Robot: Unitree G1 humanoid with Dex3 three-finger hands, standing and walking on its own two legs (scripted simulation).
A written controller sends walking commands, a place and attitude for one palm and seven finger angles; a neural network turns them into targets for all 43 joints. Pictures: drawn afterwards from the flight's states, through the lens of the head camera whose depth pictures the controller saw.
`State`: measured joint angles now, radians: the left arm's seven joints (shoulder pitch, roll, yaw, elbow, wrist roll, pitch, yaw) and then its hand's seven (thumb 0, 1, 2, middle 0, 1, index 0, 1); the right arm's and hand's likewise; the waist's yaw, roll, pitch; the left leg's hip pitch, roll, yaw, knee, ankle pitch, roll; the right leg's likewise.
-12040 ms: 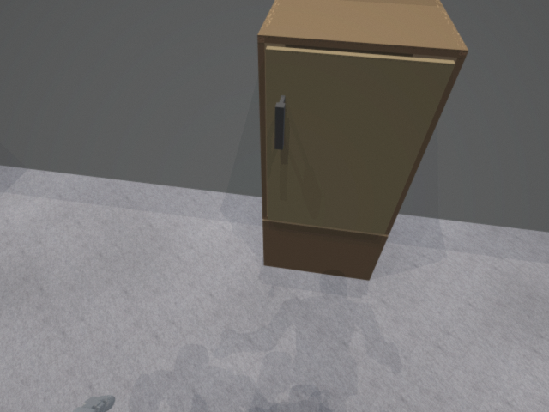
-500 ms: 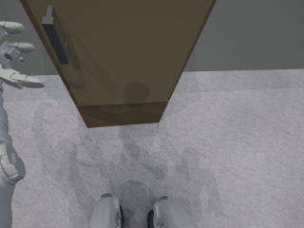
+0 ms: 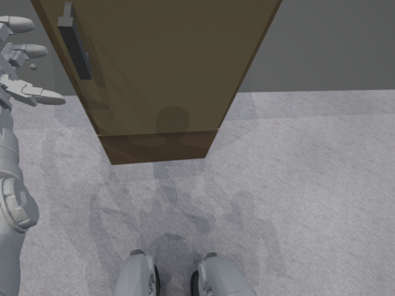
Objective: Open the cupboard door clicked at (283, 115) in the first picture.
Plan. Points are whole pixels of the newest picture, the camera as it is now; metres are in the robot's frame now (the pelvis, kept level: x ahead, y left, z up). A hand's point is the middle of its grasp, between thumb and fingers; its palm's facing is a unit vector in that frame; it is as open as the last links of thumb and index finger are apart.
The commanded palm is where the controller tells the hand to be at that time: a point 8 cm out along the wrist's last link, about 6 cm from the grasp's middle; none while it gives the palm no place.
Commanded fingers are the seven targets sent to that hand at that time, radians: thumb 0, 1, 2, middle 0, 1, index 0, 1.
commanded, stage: move the hooked fingers beside the handle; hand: left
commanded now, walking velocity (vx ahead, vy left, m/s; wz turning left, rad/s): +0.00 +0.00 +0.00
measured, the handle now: (77, 43) +0.57 +0.18 +0.08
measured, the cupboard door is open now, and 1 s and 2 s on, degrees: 0 0 0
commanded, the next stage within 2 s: slide the fingers in behind the handle in 0.02 s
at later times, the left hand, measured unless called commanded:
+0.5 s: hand (47, 70) +0.52 +0.23 +0.07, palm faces +0.03 -1.00 +0.01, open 14.0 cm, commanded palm +0.51 +0.26 +0.07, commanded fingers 0.00 -0.50 0.30 -0.30 -1.20 -0.30 -1.20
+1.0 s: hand (72, 71) +0.52 +0.19 +0.07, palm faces +0.04 -1.00 +0.00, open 14.0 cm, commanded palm +0.50 +0.23 +0.07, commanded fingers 0.00 -0.50 0.30 -0.30 -1.20 -0.30 -1.20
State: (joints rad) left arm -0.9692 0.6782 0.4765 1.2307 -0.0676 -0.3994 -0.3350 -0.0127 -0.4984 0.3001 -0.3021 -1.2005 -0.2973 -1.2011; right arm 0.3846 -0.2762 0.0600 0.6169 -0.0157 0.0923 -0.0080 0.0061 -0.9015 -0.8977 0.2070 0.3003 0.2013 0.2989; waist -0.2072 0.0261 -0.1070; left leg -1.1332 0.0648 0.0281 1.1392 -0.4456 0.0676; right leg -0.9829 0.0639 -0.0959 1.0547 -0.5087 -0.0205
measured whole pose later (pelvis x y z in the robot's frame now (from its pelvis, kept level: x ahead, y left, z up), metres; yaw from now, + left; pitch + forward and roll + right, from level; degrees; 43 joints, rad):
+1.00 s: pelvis +0.00 -0.01 +0.00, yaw +0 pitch +24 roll -5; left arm -0.95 0.55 0.40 1.22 -0.07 -0.39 -0.23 -0.01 -0.50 0.30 -0.30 -1.20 -0.30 -1.20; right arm 0.40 -0.27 0.05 0.63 -0.02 0.09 0.02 0.01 -0.90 -0.90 0.21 0.30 0.20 0.30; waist -0.20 0.04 -0.12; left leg -1.11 0.07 0.02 1.14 -0.45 0.05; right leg -0.97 0.07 -0.10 1.06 -0.52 -0.03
